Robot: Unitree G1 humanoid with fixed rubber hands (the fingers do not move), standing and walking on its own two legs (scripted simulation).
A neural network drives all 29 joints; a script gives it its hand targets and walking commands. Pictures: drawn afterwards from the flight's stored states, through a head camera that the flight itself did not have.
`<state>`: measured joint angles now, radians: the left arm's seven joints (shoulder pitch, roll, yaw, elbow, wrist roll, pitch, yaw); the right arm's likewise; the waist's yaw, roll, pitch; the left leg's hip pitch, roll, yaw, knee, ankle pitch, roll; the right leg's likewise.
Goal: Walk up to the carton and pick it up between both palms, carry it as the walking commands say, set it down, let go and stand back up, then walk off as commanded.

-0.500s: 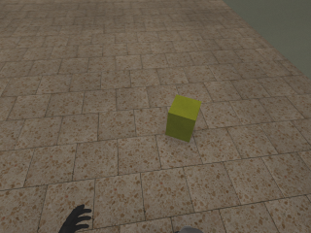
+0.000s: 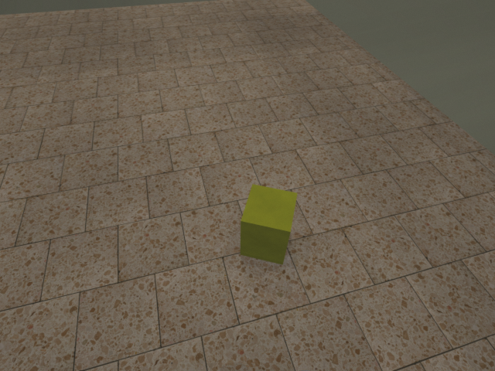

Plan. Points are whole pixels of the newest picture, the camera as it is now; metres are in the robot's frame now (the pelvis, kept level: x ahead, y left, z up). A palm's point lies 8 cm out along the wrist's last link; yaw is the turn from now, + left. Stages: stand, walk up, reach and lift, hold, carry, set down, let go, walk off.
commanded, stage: walk up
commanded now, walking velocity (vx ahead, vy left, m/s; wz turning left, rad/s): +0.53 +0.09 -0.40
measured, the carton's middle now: (267, 224) +0.82 -0.10 -0.63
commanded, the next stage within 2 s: none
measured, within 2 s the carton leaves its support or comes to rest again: neither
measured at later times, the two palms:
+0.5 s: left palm (117, 313) +0.29 +0.27 -0.17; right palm (352, 267) +0.36 -0.21 -0.12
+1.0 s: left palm (173, 197) +0.56 +0.19 -0.13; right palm (368, 302) +0.29 -0.23 -0.13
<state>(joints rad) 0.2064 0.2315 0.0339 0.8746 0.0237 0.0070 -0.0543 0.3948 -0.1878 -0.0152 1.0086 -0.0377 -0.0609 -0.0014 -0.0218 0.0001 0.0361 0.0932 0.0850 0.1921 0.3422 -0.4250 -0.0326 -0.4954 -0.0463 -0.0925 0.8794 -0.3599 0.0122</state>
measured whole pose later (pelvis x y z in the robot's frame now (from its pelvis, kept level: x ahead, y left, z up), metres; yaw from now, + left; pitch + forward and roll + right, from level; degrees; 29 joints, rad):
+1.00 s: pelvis +0.36 +0.01 +0.00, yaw -11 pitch -1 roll +0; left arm 0.02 0.21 0.05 0.90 0.02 0.10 -0.03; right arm 0.32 -0.19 -0.05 0.99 -0.03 -0.01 -0.03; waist -0.08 -0.03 0.12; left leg -0.18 0.09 0.23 0.55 -0.33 0.02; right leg -0.49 -0.05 -0.04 0.84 -0.33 0.03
